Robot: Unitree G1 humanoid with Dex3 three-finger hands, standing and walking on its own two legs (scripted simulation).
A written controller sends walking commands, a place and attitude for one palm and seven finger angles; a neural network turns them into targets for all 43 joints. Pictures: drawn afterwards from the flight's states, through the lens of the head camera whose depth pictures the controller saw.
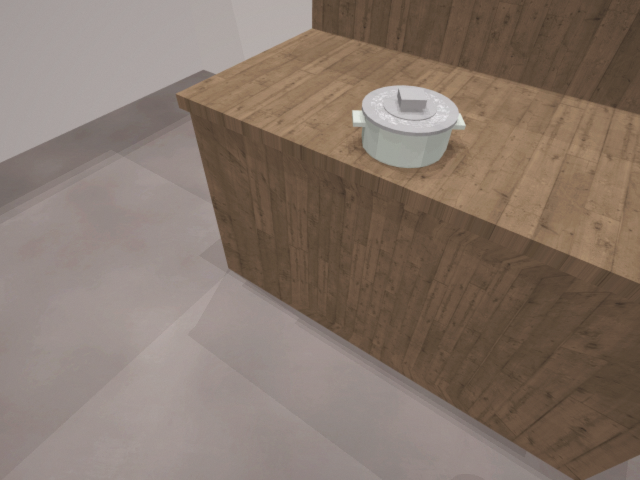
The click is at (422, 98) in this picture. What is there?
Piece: lid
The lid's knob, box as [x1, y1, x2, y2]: [397, 88, 426, 108]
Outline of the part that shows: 398,88 397,97 400,107 425,107 426,98 421,88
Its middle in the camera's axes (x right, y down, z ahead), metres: +0.19 -0.29 +0.80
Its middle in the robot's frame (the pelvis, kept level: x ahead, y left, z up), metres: +0.81 -0.15 +0.10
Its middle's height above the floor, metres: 0.88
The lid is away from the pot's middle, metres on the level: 0.00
